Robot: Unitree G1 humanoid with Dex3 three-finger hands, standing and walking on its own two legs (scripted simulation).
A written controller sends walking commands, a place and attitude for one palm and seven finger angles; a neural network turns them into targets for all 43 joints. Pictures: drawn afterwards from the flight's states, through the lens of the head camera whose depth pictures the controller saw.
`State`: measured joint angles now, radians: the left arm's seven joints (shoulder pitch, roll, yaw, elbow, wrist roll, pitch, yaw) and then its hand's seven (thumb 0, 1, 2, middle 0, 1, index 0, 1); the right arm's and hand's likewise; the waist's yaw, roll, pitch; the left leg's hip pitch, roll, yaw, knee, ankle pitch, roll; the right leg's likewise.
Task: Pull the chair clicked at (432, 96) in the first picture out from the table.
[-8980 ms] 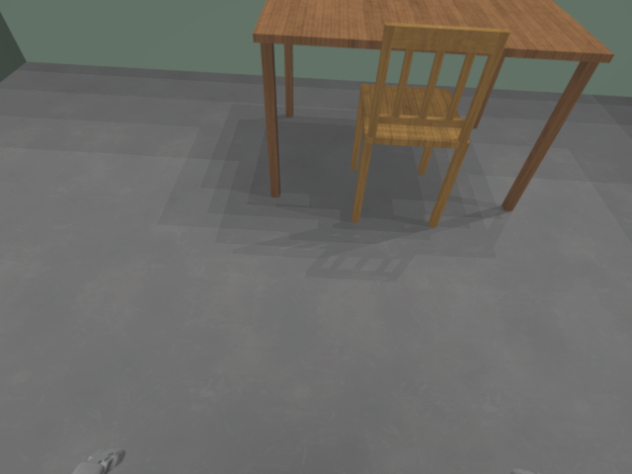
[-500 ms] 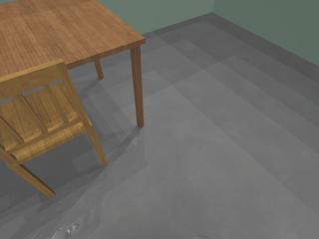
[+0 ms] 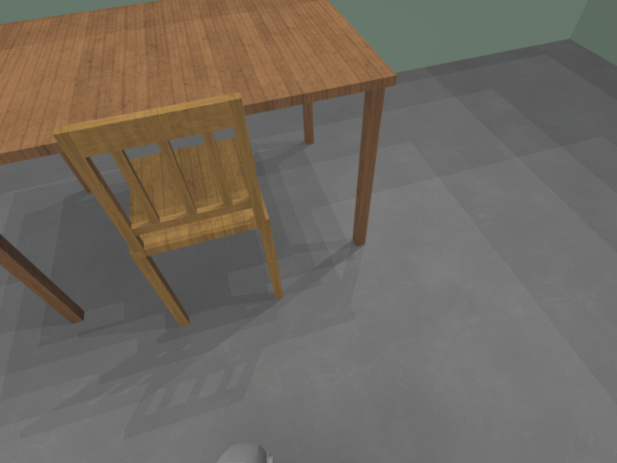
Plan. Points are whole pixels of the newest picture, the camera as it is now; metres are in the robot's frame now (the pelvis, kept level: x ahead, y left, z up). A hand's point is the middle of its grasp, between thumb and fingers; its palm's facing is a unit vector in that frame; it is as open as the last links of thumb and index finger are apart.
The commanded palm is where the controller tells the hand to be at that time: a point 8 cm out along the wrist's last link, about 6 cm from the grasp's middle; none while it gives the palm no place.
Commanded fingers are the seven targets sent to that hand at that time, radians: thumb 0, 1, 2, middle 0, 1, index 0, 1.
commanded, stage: turn to face it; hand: left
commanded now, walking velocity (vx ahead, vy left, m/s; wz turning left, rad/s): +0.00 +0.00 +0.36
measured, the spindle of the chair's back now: (178, 179) +0.71 +0.35 -0.12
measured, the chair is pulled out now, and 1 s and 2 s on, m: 0.00 0.00 0.00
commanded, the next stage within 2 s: take the last steps up to it in 0.26 s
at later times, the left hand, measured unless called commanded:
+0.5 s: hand out of the picture +0.01 +0.26 -0.17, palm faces +0.16 -0.96 -0.23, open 7.4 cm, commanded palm none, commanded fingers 0.00 0.90 0.90 -0.20 -0.30 -0.20 -0.30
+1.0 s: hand out of the picture -0.05 +0.15 -0.16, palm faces +0.28 -0.94 -0.17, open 7.4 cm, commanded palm none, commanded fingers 0.00 0.90 0.90 -0.20 -0.30 -0.20 -0.30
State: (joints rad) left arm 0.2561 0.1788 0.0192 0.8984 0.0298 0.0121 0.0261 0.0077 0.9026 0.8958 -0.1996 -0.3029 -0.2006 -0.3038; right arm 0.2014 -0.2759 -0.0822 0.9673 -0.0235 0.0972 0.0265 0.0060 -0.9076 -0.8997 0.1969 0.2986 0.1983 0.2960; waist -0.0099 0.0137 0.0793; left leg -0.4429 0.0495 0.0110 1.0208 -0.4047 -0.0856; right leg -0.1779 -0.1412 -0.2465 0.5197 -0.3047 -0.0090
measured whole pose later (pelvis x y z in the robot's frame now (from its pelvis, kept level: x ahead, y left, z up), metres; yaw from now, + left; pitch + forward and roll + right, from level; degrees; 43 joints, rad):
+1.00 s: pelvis +0.07 +0.03 +0.00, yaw +12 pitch -1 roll +1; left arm 0.49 0.08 0.01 1.15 0.03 -0.07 0.03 0.01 0.91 0.90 -0.20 -0.30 -0.20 -0.30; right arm 0.29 -0.19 -0.06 1.09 -0.03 0.02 0.02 0.01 -0.91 -0.90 0.20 0.30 0.20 0.30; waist 0.01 0.04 0.03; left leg -0.59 0.10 0.04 0.97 -0.18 -0.01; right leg 0.04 0.00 -0.14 0.27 -0.30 -0.04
